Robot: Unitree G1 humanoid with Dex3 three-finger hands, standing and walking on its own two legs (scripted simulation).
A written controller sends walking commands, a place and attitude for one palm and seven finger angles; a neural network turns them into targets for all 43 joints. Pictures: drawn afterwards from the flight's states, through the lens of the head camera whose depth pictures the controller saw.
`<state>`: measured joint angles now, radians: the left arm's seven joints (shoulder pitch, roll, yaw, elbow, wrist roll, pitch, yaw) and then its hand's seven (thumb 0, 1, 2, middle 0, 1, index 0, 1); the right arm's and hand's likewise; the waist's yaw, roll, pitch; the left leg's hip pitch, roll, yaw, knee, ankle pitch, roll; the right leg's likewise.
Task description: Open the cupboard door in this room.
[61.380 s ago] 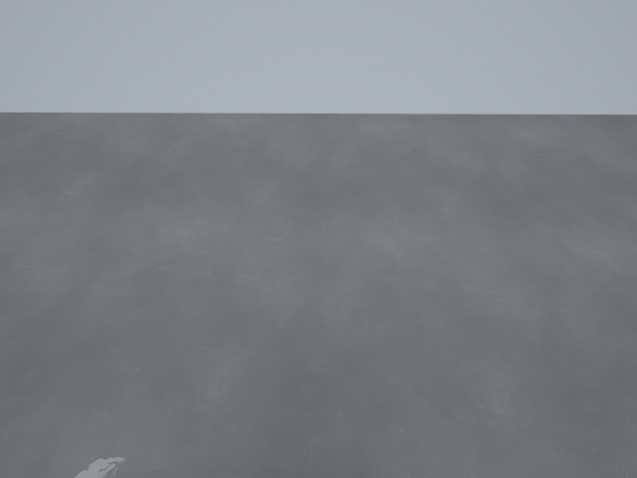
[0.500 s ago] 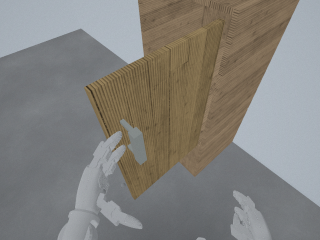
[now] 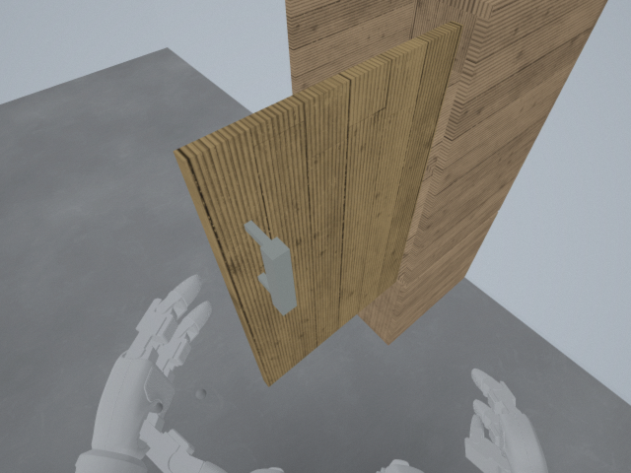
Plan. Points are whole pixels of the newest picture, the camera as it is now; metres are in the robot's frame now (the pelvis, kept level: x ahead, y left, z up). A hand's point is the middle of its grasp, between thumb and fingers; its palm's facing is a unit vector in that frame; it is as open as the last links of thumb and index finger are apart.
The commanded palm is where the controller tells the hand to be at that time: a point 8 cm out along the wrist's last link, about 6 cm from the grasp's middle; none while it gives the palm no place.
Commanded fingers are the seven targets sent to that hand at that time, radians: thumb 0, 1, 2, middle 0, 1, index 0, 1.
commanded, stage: draw the hand back to the body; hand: left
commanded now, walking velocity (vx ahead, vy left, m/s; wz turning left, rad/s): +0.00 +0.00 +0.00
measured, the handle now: (269, 268) +0.33 +0.09 +0.10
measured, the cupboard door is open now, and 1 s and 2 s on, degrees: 91 91 91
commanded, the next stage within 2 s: step back with the hand held close in 1.56 s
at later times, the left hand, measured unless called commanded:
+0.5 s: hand (134, 369) +0.19 +0.18 +0.14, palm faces +0.00 -0.99 -0.10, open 16.1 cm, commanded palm +0.15 +0.24 +0.16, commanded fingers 0.00 -0.25 0.41 -0.16 -0.30 -0.16 -0.30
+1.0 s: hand (32, 307) +0.22 +0.26 +0.19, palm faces +0.35 -0.84 -0.41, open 11.2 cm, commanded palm +0.17 +0.30 +0.21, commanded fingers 0.00 0.62 0.78 -0.19 -0.30 -0.19 -0.30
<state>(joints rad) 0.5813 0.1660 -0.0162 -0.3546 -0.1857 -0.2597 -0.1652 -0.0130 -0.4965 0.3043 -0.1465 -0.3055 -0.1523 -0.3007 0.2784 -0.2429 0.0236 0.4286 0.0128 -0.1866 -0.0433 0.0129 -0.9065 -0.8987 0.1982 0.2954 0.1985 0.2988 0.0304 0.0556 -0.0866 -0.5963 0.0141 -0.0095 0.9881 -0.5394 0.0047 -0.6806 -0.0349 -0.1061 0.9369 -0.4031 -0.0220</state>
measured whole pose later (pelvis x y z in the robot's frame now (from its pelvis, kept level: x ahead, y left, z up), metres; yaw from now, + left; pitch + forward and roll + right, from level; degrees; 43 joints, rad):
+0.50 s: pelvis +0.01 +0.01 +0.02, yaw +0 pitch +4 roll -2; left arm 0.56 0.24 0.12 -0.45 -0.25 -0.09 -0.20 -0.01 -0.46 0.32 -0.15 -0.31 -0.15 -0.30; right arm 0.29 -0.23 0.06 0.48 0.04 -0.22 -0.06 0.01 -0.91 -0.90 0.20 0.30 0.20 0.30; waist 0.05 0.07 -0.09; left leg -0.42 0.01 0.00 0.85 -0.50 0.02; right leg -0.50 -0.03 -0.10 0.79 -0.35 0.00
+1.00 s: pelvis +0.03 +0.02 +0.06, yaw -2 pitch -3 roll -1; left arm 0.51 0.32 0.24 -0.43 -0.02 -0.09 0.11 0.00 0.29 0.64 -0.18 -0.31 -0.19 -0.30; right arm 0.22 -0.22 0.04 0.61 -0.02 -0.17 -0.07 0.01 -0.91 -0.90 0.20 0.30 0.20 0.30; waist 0.08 0.06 0.02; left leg -0.07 -0.01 0.04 0.47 -0.34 0.03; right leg -0.17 -0.02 -0.06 0.43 -0.21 0.02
